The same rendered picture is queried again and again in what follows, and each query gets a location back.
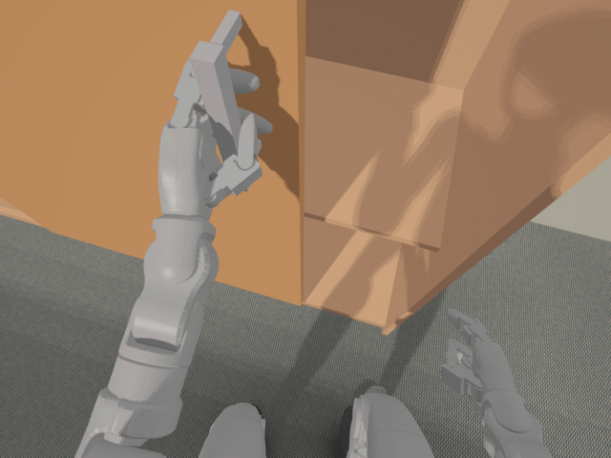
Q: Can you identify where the robot right forearm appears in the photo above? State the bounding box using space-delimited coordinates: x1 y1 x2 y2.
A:
480 389 553 458

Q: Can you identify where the right robot thigh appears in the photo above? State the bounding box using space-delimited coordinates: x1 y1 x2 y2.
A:
351 393 434 458

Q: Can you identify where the robot right hand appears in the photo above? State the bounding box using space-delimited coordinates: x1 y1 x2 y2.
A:
441 309 516 406

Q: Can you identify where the robot left forearm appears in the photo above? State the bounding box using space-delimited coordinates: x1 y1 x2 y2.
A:
74 215 219 458

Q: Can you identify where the robot left hand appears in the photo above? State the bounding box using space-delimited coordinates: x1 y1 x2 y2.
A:
158 60 273 220

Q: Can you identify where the right robot shin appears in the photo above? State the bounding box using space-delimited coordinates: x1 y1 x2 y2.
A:
347 386 387 458

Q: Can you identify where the handle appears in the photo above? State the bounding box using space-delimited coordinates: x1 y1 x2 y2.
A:
189 10 262 192

